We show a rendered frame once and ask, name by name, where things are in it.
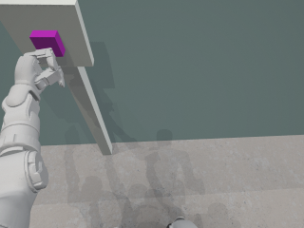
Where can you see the panel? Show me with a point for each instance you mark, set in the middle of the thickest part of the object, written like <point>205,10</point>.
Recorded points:
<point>21,17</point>

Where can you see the right robot shin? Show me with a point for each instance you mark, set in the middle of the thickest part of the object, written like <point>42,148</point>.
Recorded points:
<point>178,218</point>

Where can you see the left robot forearm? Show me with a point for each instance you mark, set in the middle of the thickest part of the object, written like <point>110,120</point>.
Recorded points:
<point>21,125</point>

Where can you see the button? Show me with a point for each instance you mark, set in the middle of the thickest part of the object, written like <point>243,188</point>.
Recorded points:
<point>48,39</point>

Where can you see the robot left hand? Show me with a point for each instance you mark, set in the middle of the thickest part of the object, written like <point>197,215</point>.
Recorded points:
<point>28,71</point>

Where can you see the left robot upper arm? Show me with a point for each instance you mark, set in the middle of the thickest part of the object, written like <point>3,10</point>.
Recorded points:
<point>22,176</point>

